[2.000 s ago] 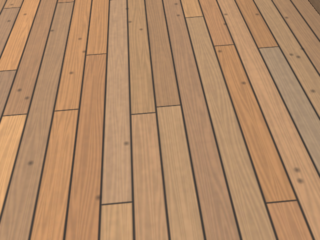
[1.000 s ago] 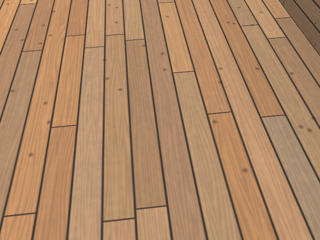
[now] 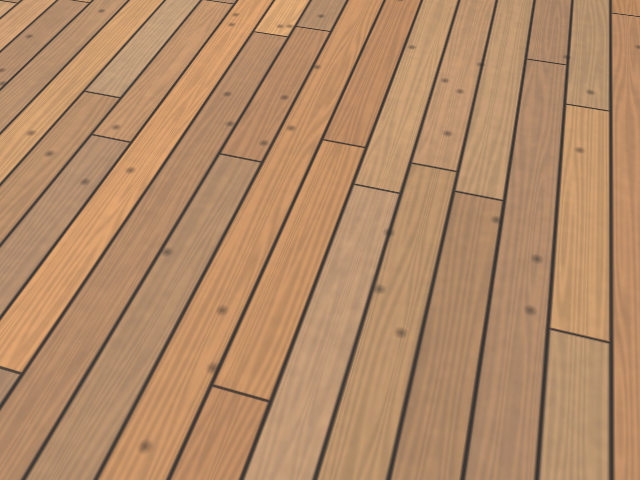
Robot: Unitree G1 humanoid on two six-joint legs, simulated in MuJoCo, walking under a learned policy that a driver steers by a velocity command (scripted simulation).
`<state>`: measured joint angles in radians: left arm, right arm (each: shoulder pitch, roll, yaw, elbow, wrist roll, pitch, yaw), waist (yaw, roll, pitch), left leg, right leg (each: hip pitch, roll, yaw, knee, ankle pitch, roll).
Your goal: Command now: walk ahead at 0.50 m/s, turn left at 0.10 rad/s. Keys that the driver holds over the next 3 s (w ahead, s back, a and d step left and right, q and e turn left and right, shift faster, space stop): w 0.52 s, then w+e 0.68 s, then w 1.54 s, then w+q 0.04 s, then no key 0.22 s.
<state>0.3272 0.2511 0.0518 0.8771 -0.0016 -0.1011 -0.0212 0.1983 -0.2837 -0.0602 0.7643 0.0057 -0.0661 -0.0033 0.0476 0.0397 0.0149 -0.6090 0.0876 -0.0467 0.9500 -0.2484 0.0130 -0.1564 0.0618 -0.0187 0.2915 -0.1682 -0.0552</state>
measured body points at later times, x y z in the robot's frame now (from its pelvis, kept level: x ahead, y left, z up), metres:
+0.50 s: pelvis +0.27 +0.07 +0.00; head +0.29 +0.09 +0.45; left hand +0.41 +0.35 -0.12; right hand +0.33 -0.21 -0.11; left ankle +0.26 +0.15 -0.75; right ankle +0.34 -0.10 -0.67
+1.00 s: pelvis +0.55 -0.01 +0.00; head +0.58 -0.02 +0.44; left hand +0.70 +0.25 -0.11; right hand +0.63 -0.30 -0.11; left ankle +0.60 +0.16 -0.67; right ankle +0.56 -0.08 -0.75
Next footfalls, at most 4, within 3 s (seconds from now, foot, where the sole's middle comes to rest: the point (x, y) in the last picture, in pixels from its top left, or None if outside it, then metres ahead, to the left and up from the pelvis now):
0.26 left None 0.31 0.16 -0.78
0.80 right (396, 426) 0.60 -0.09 -0.78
1.28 left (335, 304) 0.91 0.06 -0.78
1.78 right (468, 264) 1.05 -0.29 -0.78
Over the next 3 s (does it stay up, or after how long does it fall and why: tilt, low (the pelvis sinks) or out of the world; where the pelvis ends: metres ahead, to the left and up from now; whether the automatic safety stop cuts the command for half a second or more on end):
stays up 1.52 -0.41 -0.01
